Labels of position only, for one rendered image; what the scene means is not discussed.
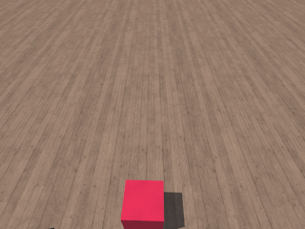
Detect carton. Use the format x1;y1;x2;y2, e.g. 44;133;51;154
120;179;164;229

